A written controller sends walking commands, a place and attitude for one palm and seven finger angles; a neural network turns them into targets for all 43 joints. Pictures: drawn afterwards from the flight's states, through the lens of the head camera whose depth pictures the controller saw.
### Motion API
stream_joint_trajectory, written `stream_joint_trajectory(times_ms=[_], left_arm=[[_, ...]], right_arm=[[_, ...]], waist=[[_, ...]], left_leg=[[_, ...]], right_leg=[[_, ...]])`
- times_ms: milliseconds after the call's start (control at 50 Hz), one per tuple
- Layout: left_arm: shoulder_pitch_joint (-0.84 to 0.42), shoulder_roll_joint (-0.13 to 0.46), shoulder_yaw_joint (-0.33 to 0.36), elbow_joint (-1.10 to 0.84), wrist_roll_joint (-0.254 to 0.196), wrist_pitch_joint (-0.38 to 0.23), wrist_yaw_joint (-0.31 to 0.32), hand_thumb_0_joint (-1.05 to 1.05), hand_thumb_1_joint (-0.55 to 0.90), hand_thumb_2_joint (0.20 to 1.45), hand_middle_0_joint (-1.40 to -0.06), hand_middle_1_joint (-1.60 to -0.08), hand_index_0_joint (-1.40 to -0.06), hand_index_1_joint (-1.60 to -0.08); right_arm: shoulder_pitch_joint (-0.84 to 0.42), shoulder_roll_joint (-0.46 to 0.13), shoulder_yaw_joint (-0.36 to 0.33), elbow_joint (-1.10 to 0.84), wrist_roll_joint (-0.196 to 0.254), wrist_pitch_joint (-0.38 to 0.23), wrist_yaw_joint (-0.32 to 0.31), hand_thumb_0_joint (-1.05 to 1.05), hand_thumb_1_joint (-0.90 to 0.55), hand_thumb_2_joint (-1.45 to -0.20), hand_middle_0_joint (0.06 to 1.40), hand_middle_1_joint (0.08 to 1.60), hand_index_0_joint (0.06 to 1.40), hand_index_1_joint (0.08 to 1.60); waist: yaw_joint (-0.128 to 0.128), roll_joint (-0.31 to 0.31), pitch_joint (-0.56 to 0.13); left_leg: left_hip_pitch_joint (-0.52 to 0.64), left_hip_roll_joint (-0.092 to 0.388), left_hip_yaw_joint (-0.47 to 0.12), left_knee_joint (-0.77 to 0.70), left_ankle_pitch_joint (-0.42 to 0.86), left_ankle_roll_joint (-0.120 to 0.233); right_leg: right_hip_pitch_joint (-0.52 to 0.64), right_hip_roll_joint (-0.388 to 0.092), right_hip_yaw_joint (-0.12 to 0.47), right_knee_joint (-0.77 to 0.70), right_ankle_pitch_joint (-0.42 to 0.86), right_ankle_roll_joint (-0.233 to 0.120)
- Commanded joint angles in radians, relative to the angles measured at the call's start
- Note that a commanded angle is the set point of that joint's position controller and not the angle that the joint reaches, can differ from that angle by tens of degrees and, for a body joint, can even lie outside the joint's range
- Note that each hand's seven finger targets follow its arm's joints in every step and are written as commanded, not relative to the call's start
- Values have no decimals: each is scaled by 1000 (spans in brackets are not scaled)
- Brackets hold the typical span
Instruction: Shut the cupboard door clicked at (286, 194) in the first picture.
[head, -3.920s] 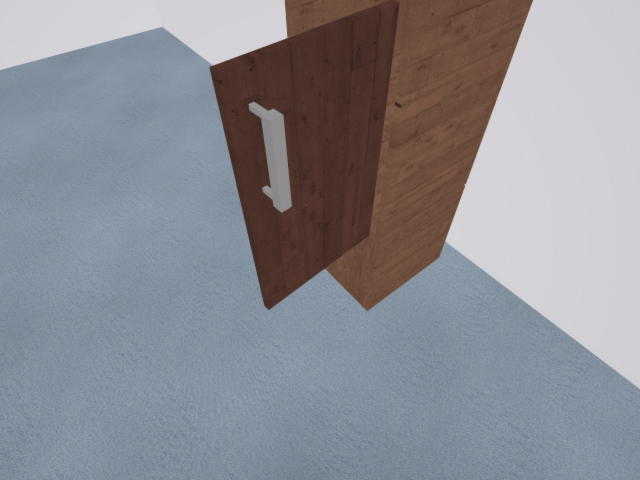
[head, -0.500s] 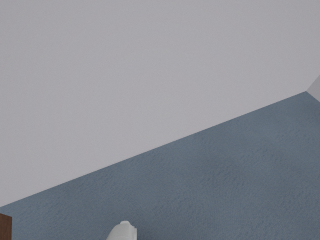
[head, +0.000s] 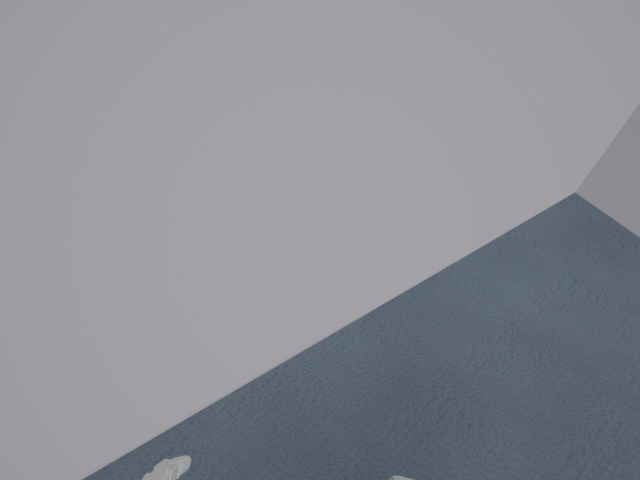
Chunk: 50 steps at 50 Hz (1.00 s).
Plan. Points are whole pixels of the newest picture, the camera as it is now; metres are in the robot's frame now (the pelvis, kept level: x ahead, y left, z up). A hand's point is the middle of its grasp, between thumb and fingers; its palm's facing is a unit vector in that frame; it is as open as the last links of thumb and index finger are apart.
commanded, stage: turn to face it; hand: left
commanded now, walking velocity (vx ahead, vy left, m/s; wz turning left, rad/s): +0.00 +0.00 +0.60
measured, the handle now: out of the picture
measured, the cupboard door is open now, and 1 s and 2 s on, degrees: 94 94 94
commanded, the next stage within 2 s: none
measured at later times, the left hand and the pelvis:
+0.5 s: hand (175, 461) +0.17 +0.21 -0.14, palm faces +0.31 -0.91 -0.27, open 7.4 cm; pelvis +0.11 -0.02 +0.01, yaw +18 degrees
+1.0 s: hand out of the picture +0.02 +0.17 -0.17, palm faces +0.63 -0.73 -0.25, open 7.4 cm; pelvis +0.13 -0.02 +0.00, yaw +38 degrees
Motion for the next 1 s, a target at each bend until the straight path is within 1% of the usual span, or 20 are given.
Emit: stream_joint_trajectory(times_ms=[0,120,140,160,180,200,300,440,460,480,500,540,600,760,820,840,860,880,920,980], left_arm=[[191,188,44,19,-1,10,40,0,900,900,-200,-300,-200,-300],[23,154,45,-46,-12,35,39,0,900,900,-200,-300,-200,-300],[31,135,43,-55,-18,43,36,0,900,900,-200,-300,-200,-300],[64,85,35,-76,-25,54,31,0,900,900,-200,-300,-200,-300],[4,70,26,-118,-25,61,35,0,900,900,-200,-300,-200,-300],[-64,72,29,-134,-15,68,35,0,900,900,-200,-300,-200,-300],[-69,60,30,-115,-21,59,26,0,900,900,-200,-300,-200,-300],[98,102,45,-109,-18,49,27,0,900,900,-200,-300,-200,-300],[146,181,60,-107,-5,37,36,0,900,900,-200,-300,-200,-300],[177,274,77,-109,6,36,43,0,900,900,-200,-300,-200,-300],[171,271,61,-121,-3,38,45,0,900,900,-200,-300,-200,-300],[80,188,39,-136,-7,34,48,0,900,900,-200,-300,-200,-300],[104,156,29,-141,-5,26,49,0,900,900,-200,-300,-200,-300],[183,223,53,-114,5,31,44,0,900,900,-200,-300,-200,-300],[157,240,62,-119,-3,34,35,0,900,900,-200,-300,-200,-300],[136,233,62,-128,-11,37,31,0,900,900,-200,-300,-200,-300],[127,175,50,-162,-18,42,21,0,900,900,-200,-300,-200,-300],[67,152,35,-212,-12,54,25,0,900,900,-200,-300,-200,-300],[0,152,43,-195,-8,72,35,0,900,900,-200,-300,-200,-300],[63,145,49,-147,-4,80,19,0,900,900,-200,-300,-200,-300]], right_arm=[[-64,-32,-3,-99,20,-9,-9,0,-900,-900,200,300,200,300],[50,20,5,-67,4,18,18,0,-900,-900,200,300,200,300],[90,-24,-4,-65,-1,12,21,0,-900,-900,200,300,200,300],[114,-121,-27,-84,-9,3,17,0,-900,-900,200,300,200,300],[143,-184,-45,-91,-16,4,0,0,-900,-900,200,300,200,300],[145,-179,-46,-88,-18,0,-14,0,-900,-900,200,300,200,300],[50,-139,-43,-118,-8,-11,-29,0,-900,-900,200,300,200,300],[-151,-170,-70,-197,1,24,-5,0,-900,-900,200,300,200,300],[-157,-120,-66,-218,11,26,5,0,-900,-900,200,300,200,300],[-165,-65,-57,-248,12,29,12,0,-900,-900,200,300,200,300],[-185,-86,-59,-250,5,37,16,0,-900,-900,200,300,200,300],[-198,-87,-60,-224,4,54,20,0,-900,-900,200,300,200,300],[-220,-63,-43,-220,8,58,32,0,-900,-900,200,300,200,300],[-323,-51,-21,-271,14,49,44,0,-900,-900,200,300,200,300],[-252,-88,-28,-267,8,40,40,0,-900,-900,200,300,200,300],[-175,-135,-41,-251,2,33,38,0,-900,-900,200,300,200,300],[-106,-253,-73,-245,-7,25,32,0,-900,-900,200,300,200,300],[-47,-320,-87,-231,2,33,24,0,-900,-900,200,300,200,300],[-103,-277,-82,-237,2,25,2,0,-900,-900,200,300,200,300],[-214,-211,-62,-256,2,14,-3,0,-900,-900,200,300,200,300]], waist=[[106,-330,-132],[-2,-116,-74],[-14,6,-93],[-14,308,-119],[-57,342,-131],[-63,230,-114],[-18,156,-153],[67,108,-117],[87,-82,-137],[105,-354,-128],[105,-274,-99],[43,-281,-59],[39,-221,-99],[82,-211,-107],[32,-175,-133],[-18,-86,-173],[-52,224,-225],[-83,288,-221],[-56,177,-165],[20,115,-105]], left_leg=[[-370,-3,-104,390,-97,2],[-76,-43,21,-106,274,-4],[9,-18,-37,-228,425,13],[69,186,-352,-317,683,111],[68,333,-542,-363,818,241],[71,317,-550,-350,808,259],[199,189,-328,-247,1106,194],[-112,77,-310,-208,586,111],[-270,-20,-230,-76,316,49],[-390,-152,-94,202,-104,-7],[-376,-107,-162,408,-124,4],[-399,-55,-164,566,11,-18],[-372,-57,-112,462,86,-31],[-233,-74,-11,47,85,-5],[-50,-96,18,-146,221,22],[128,-51,-23,-255,391,46],[320,216,-379,-287,721,168],[289,372,-514,-319,917,299],[161,287,-480,-333,693,272],[58,162,-335,-355,630,196]], right_leg=[[412,-360,249,-255,611,-207],[153,-235,-71,-120,286,-44],[102,-199,-93,-2,166,-5],[-50,-69,-120,192,-165,65],[-133,-3,-14,373,-439,74],[-190,8,57,490,-396,60],[-228,18,106,418,-218,82],[224,66,39,-170,86,60],[376,-103,204,-284,155,14],[386,-377,447,-355,271,-103],[272,-416,429,-346,281,-158],[225,-293,269,-300,408,-118],[310,-226,81,-242,670,-82],[377,-279,-2,-172,704,-99],[287,-276,-62,-55,638,-52],[170,-258,-95,93,512,-7],[-110,-108,-123,340,-77,72],[-222,-41,-17,516,-425,88],[-266,-43,106,597,-311,82],[-209,-27,116,565,-137,91]])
